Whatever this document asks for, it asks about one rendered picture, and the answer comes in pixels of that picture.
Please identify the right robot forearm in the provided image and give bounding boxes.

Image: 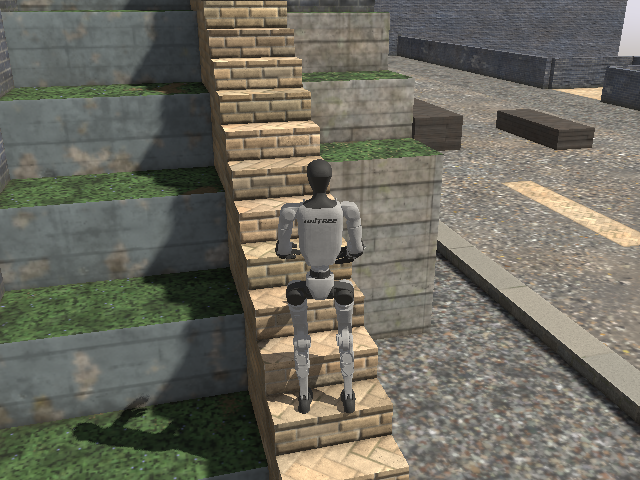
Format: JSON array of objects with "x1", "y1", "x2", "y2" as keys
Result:
[{"x1": 346, "y1": 240, "x2": 364, "y2": 259}]

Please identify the robot right foot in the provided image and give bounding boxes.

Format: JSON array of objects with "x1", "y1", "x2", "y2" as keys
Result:
[{"x1": 341, "y1": 389, "x2": 356, "y2": 413}]

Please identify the right robot upper arm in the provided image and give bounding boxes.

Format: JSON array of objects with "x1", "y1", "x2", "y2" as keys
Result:
[{"x1": 341, "y1": 201, "x2": 363, "y2": 254}]

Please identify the robot torso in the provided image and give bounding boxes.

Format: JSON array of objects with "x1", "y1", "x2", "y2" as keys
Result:
[{"x1": 296, "y1": 198, "x2": 343, "y2": 300}]

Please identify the right robot hand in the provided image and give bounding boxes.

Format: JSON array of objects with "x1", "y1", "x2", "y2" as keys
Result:
[{"x1": 335, "y1": 246, "x2": 356, "y2": 264}]

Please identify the left robot hand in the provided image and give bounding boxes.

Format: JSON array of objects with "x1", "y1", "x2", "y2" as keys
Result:
[{"x1": 279, "y1": 243, "x2": 301, "y2": 259}]

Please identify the left robot forearm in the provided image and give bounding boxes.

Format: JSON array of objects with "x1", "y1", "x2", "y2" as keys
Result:
[{"x1": 275, "y1": 240, "x2": 288, "y2": 258}]

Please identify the left robot upper arm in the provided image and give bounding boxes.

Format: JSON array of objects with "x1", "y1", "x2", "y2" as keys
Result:
[{"x1": 277, "y1": 203, "x2": 299, "y2": 255}]

